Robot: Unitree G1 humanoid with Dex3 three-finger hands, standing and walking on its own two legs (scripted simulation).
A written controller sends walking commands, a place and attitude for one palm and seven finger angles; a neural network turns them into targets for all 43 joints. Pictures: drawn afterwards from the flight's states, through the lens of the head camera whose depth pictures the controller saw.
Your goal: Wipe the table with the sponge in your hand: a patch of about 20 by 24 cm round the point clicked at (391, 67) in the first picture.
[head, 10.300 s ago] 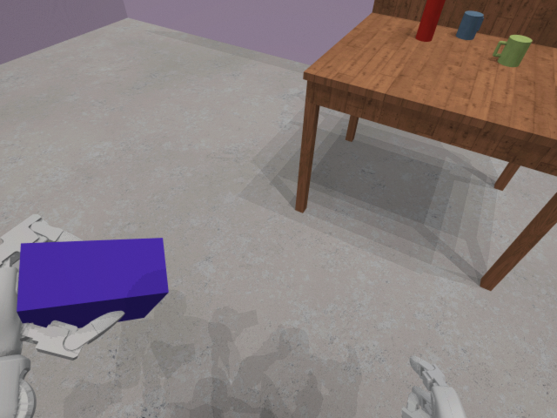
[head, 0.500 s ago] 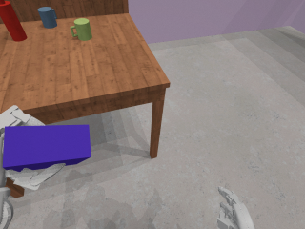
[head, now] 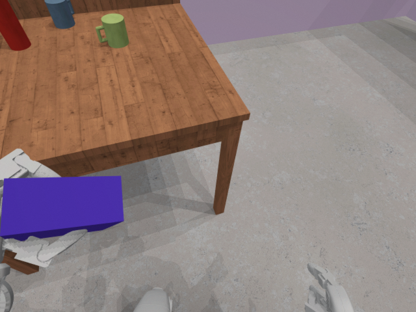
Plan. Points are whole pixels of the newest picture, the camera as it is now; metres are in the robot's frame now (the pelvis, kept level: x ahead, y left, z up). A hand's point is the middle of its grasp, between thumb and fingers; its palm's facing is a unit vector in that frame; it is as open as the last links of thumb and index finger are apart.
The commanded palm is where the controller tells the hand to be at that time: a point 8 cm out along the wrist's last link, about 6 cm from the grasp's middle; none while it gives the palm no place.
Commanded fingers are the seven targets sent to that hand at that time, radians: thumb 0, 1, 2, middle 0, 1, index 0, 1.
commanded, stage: shuffle to correct the standing spot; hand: left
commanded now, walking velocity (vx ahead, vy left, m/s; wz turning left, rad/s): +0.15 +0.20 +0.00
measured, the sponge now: (80, 208) +0.22 +0.21 +0.14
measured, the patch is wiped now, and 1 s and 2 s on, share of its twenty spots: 0.00 0.00 0.00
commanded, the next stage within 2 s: none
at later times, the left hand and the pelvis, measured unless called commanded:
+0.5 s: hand out of the picture +0.29 +0.36 +0.16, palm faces +0.44 -0.74 -0.51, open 9.8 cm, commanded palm +0.23 +0.37 +0.18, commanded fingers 0.00 0.10 1.30 -1.20 -1.60 -1.20 -1.60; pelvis +0.08 +0.09 -0.01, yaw +1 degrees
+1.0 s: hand out of the picture +0.32 +0.39 +0.15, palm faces +0.43 -0.80 -0.42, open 9.8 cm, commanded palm +0.26 +0.42 +0.18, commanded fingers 0.00 0.10 1.30 -1.20 -1.60 -1.20 -1.60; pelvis +0.10 +0.14 +0.01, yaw +1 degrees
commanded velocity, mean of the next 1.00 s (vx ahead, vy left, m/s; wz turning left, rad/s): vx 0.13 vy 0.20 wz -0.02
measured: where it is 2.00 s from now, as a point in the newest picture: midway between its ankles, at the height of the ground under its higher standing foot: outside the picture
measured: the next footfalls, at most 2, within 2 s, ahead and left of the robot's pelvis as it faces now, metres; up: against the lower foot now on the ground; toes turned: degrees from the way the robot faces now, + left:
left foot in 0.04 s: +0.10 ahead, +0.21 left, +0.00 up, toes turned +2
right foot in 0.20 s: +0.07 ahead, -0.04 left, +0.00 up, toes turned -5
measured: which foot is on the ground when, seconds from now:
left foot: up 0.00-0.02, down 0.04-0.20, up 0.22-0.50, down 0.52-0.76, up 0.78-1.00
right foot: down 0.00-0.04, up 0.06-0.18, down 0.20-0.52, up 0.54-0.72, down 0.74-1.00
